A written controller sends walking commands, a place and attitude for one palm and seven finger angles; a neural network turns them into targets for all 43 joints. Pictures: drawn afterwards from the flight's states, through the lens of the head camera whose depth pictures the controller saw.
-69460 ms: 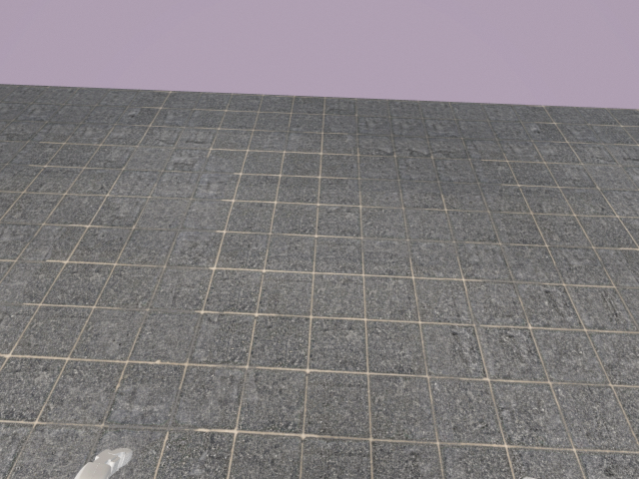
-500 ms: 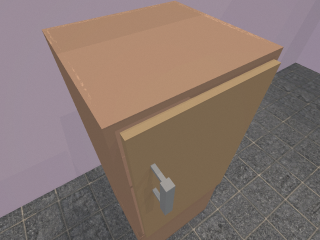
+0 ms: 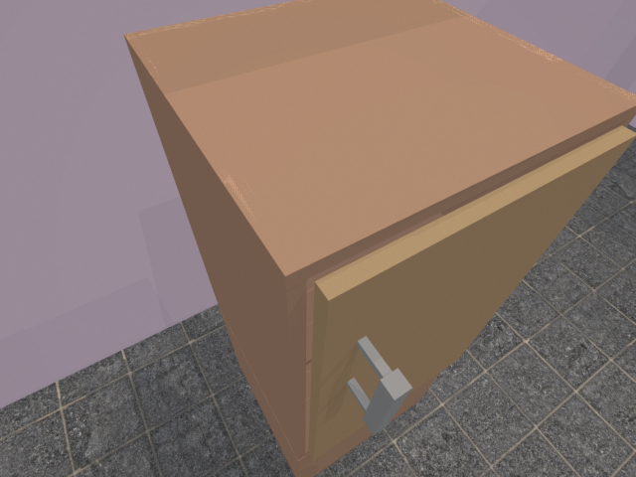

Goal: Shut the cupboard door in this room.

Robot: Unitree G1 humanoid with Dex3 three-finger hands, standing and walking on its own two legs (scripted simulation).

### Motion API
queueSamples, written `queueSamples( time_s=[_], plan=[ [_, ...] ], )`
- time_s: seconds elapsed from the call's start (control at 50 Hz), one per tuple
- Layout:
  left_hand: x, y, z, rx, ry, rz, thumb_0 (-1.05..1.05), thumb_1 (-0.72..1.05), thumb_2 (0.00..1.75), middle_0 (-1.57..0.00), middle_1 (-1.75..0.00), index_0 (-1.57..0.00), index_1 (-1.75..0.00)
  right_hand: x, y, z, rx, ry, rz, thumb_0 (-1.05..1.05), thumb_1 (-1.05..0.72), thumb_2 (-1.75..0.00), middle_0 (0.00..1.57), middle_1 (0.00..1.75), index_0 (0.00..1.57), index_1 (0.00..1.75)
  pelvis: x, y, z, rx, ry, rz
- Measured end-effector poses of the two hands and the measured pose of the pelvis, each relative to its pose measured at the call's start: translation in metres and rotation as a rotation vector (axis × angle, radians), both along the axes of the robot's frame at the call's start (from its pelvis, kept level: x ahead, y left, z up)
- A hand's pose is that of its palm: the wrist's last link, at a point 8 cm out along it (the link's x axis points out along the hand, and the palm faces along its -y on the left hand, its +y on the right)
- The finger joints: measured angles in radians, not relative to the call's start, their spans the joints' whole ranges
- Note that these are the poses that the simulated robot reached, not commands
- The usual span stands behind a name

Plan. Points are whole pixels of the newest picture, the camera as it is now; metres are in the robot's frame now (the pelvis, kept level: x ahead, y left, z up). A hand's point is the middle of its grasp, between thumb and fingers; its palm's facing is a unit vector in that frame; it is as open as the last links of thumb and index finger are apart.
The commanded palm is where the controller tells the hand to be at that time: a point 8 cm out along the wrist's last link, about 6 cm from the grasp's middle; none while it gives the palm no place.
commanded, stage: come to a stop and stand still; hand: left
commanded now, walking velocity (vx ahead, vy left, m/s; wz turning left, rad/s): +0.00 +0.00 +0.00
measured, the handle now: (372, 387) +0.21 -0.03 +0.08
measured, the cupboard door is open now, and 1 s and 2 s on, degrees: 0 0 0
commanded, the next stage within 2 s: look again from close up in 0.88 s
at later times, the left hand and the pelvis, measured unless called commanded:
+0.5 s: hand out of the picture +0.04 +0.16 -0.18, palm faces +0.01 -0.98 -0.19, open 7.3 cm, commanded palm none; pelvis +0.03 -0.01 +0.00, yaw +0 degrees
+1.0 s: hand out of the picture +0.05 +0.15 -0.18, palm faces +0.04 -0.98 -0.19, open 7.3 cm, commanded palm none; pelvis +0.05 -0.03 +0.00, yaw +1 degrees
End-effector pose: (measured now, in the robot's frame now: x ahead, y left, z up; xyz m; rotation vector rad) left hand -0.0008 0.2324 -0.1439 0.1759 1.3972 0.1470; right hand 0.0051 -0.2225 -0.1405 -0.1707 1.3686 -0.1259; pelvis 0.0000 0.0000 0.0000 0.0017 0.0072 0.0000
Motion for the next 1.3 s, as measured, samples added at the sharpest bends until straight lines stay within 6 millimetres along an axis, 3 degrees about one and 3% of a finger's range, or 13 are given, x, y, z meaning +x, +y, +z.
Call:
queueSamples(
  time_s=[0.16,0.36,0.54,0.74,1.3],
  plan=[
    [-0.003,-0.014,-0.005,-0.029,0.046,0.014,0.01,0.91,0.90,-0.20,-0.30,-0.20,-0.30,0.029,-0.007,0.002,-0.022,-0.030,0.004,0.01,-0.92,-0.89,0.20,0.29,0.20,0.30,0.013,-0.002,0.000,-0.002,-0.004,-0.003],
    [0.024,-0.023,-0.010,-0.041,0.007,0.009,0.01,0.91,0.89,-0.20,-0.30,-0.20,-0.30,0.050,-0.012,0.003,-0.034,-0.050,0.002,0.01,-0.92,-0.89,0.20,0.29,0.20,0.30,0.025,-0.007,-0.001,0.000,-0.007,-0.004],
    [0.044,-0.021,-0.007,-0.019,-0.016,0.005,0.01,0.91,0.90,-0.20,-0.30,-0.20,-0.30,0.046,-0.016,0.001,-0.030,-0.013,-0.013,0.01,-0.92,-0.89,0.20,0.29,0.20,0.30,0.032,-0.013,-0.001,0.003,-0.001,-0.002],
    [0.053,-0.026,-0.007,-0.014,-0.025,0.016,0.00,0.91,0.90,-0.20,-0.30,-0.20,-0.30,0.038,-0.018,-0.002,-0.019,0.028,-0.025,0.01,-0.92,-0.89,0.20,0.29,0.20,0.30,0.041,-0.019,-0.001,0.004,-0.004,0.004],
    [0.036,-0.048,-0.009,-0.037,0.034,0.072,0.00,0.91,0.90,-0.20,-0.30,-0.20,-0.30,0.050,-0.027,-0.003,-0.026,0.043,-0.015,0.01,-0.93,-0.89,0.20,0.29,0.20,0.30,0.053,-0.030,-0.001,0.006,-0.002,0.015]
  ],
)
